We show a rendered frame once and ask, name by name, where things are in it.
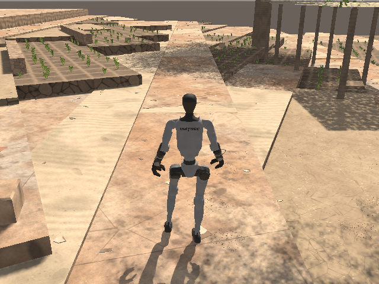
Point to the right robot hand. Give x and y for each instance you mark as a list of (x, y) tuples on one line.
[(221, 163)]

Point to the left robot forearm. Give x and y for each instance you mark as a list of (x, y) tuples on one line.
[(159, 156)]

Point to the robot head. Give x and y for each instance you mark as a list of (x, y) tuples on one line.
[(189, 102)]

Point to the robot left upper arm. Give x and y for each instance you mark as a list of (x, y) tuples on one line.
[(171, 124)]

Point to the humanoid robot torso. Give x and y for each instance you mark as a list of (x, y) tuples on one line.
[(189, 137)]

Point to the left robot hand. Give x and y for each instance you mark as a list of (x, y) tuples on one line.
[(154, 168)]

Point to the right robot forearm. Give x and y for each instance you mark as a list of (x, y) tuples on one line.
[(218, 153)]

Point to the robot right upper arm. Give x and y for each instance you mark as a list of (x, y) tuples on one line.
[(207, 124)]

